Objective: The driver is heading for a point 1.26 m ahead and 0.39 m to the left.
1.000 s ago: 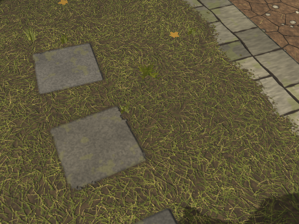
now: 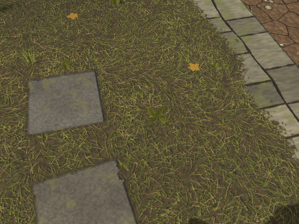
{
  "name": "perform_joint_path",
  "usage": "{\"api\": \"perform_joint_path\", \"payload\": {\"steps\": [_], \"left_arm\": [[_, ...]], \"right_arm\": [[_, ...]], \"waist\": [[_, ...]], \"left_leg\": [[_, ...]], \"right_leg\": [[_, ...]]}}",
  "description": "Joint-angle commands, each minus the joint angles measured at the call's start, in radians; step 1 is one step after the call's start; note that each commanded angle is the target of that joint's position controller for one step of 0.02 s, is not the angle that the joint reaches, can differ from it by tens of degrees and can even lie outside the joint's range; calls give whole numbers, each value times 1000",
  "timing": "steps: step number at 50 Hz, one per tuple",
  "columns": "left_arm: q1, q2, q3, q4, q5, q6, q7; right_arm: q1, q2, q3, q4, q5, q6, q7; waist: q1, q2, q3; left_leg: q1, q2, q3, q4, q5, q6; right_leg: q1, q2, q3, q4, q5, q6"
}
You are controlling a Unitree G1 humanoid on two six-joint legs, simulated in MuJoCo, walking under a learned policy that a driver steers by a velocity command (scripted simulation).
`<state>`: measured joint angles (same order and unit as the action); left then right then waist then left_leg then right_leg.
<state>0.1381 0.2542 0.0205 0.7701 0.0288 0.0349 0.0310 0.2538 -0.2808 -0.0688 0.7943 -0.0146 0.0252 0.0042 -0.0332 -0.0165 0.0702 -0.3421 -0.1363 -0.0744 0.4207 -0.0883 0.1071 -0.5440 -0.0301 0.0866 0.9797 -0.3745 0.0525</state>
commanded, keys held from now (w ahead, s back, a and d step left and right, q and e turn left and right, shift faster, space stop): q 0.84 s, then no key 0.16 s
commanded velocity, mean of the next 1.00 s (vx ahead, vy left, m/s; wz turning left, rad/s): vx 0.01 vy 0.00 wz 0.56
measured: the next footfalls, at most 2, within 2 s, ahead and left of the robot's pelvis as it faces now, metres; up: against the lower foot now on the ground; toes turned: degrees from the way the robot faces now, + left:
right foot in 0.22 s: +0.08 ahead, -0.14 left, +0.00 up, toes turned +13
left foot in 0.70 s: -0.01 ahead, +0.06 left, +0.00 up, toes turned +30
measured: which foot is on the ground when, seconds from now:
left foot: down 0.00-0.22, up 0.24-0.68, down 0.70-1.00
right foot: up 0.00-0.20, down 0.22-0.70, up 0.72-1.00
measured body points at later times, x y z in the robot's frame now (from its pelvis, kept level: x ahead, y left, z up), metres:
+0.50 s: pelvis +0.02 -0.06 +0.01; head +0.06 -0.08 +0.46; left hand +0.06 +0.23 -0.08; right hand +0.21 -0.30 -0.13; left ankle -0.05 +0.06 -0.66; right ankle +0.04 -0.15 -0.74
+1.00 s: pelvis -0.01 -0.03 +0.01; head +0.01 +0.01 +0.46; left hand -0.07 +0.27 -0.12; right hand +0.25 -0.19 -0.09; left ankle -0.05 +0.04 -0.74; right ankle +0.08 -0.14 -0.68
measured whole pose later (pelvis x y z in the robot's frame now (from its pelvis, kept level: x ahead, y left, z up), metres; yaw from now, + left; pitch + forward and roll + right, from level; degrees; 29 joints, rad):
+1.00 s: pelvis -0.01 -0.03 +0.01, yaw +34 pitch +0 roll -1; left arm 0.21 0.31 0.06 0.75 0.02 0.07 0.01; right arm 0.21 -0.29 -0.05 0.73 -0.01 0.04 0.00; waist 0.00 -0.03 0.06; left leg -0.19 -0.10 -0.10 0.40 -0.20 0.08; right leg -0.45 -0.02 0.02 0.92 -0.38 0.04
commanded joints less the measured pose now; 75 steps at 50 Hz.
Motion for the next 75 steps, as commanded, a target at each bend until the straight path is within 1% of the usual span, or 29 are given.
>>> {"api": "perform_joint_path", "payload": {"steps": [1,7,10,11,12,13,15,17,23,30,33,34,35,36,37,38,39,41,44,53,56,58,59,60,61,63,66,67,75], "left_arm": [[37,91,25,-49,-4,6,7],[44,96,22,-67,-27,-22,16],[160,102,24,-46,-28,-44,28],[152,175,40,-52,-13,-50,37],[76,274,58,-91,0,-42,37],[59,248,59,-89,11,-35,30],[-2,135,28,-107,-4,-36,20],[-15,125,25,-122,-4,-35,22],[135,161,50,-88,-3,-35,16],[106,197,71,-82,3,-33,-12],[88,212,78,-75,-10,-25,-16],[95,208,79,-67,-16,-21,-17],[132,171,71,-69,-10,-16,-20],[85,88,45,-150,-3,-5,-16],[34,133,50,-145,3,9,-1],[42,138,54,-132,-11,15,-4],[53,145,58,-116,-20,10,-9],[85,169,67,-95,0,6,-16],[105,148,62,-82,-7,13,-25],[45,112,45,-79,-17,19,-13],[66,104,39,-65,-27,13,-4],[128,78,29,-35,-23,0,3],[131,97,27,-32,-9,-15,10],[132,151,26,-42,10,-30,16],[58,187,32,-38,-7,-28,6],[3,114,8,-40,-14,-36,-9],[47,128,9,-11,-15,-36,-6],[50,128,10,-6,-20,-35,-7],[71,108,4,80,-19,-40,-7]], "right_arm": [[18,-157,-45,-65,-4,7,-5],[-2,-160,-55,-78,-14,22,2],[-53,-148,-53,-89,5,26,2],[-27,-96,-39,-98,15,22,-1],[2,-52,-31,-121,24,14,-6],[-16,-148,-53,-102,-18,11,-11],[23,-150,-61,-66,-18,22,-1],[54,-137,-56,-53,-13,40,17],[-69,-105,-33,-99,1,55,36],[-105,-84,-13,-136,16,56,43],[-70,-80,-12,-137,12,43,39],[-41,-88,-12,-128,1,32,31],[-9,-162,-29,-125,-17,16,19],[10,-322,-64,-145,-4,7,16],[92,-287,-68,-123,6,7,12],[44,-229,-48,-121,8,10,6],[-37,-184,-33,-131,8,16,0],[-97,-152,-22,-145,14,17,-9],[-56,-159,-23,-134,13,9,-4],[-9,-153,-7,-87,-12,1,-10],[-33,-145,1,-71,-13,2,-12],[-68,-124,15,-60,2,2,-19],[-49,-89,28,-57,4,-5,-21],[5,-38,42,-53,2,-11,-20],[8,-72,31,-36,11,1,-24],[1,-81,31,3,-2,8,-21],[-36,-88,36,27,-7,-1,-12],[-15,-94,35,54,-2,-4,-12],[-22,-74,45,167,5,-15,-32]], "waist": [[2,130,-135],[-2,161,-127],[67,141,-123],[41,7,-115],[7,-208,-100],[19,-141,-77],[-27,-52,-62],[-27,-128,-78],[67,-139,-95],[67,-176,-109],[33,-158,-119],[8,-106,-126],[1,90,-134],[7,332,-96],[-62,191,-138],[-18,153,-91],[19,130,-48],[44,161,-67],[39,114,-115],[-1,134,-77],[14,131,-80],[66,98,-83],[56,45,-100],[23,-107,-135],[-2,-178,-81],[-9,-132,-64],[16,-116,-65],[21,-64,-53],[34,21,-53]], "left_leg": [[78,242,-318,-163,-157,115],[103,245,-431,-117,-70,95],[26,190,-436,-52,-82,16],[-61,104,-349,61,-280,-47],[-231,-69,-98,288,-439,-99],[-218,-3,-44,502,-475,-114],[-165,27,-42,669,-375,-122],[-199,33,-10,765,-327,-142],[-257,79,36,619,-343,-182],[-23,106,132,339,-376,-129],[97,94,158,126,-274,-91],[190,91,135,-18,-144,-76],[319,232,-96,-145,-85,-42],[347,516,-479,-128,362,108],[339,518,-428,-92,416,203],[293,457,-339,-89,370,198],[243,380,-267,-105,288,153],[241,296,-206,-99,317,110],[269,292,-202,-92,342,113],[207,304,-266,-92,194,120],[168,301,-290,-64,232,105],[109,268,-281,-21,198,52],[51,238,-273,-4,89,-2],[12,158,-183,104,-120,-43],[78,62,-65,88,-305,-58],[178,92,-56,37,-210,-64],[231,139,-102,-49,-11,-73],[195,144,-104,-46,-4,-72],[179,168,-119,-101,24,-72]], "right_leg": [[43,25,-28,-64,25,6],[152,79,-18,-271,-38,-31],[367,84,-18,-609,76,-71],[436,-76,137,-752,21,-109],[467,-339,429,-817,64,-214],[350,-377,402,-767,267,-292],[312,-246,191,-712,438,-254],[376,-177,68,-678,548,-225],[573,-225,21,-627,677,-261],[470,-257,-65,-584,653,-248],[427,-258,-102,-498,583,-204],[363,-240,-141,-423,478,-151],[200,-170,-218,-216,235,-81],[-75,24,-236,-49,-266,-14],[-65,3,-90,98,-282,-15],[-69,-10,-63,139,-207,-19],[-53,-24,-46,110,-113,-22],[-18,-12,-60,96,-21,-12],[1,5,-67,79,6,-2],[142,29,-72,-201,-31,-36],[258,47,-79,-337,-28,-57],[421,44,-80,-608,151,-75],[521,-38,11,-692,245,-85],[583,-234,208,-745,360,-120],[396,-290,241,-705,498,-228],[340,-200,151,-695,406,-206],[333,-100,83,-683,255,-124],[361,-82,65,-688,223,-119],[428,-69,38,-655,288,-120]]}}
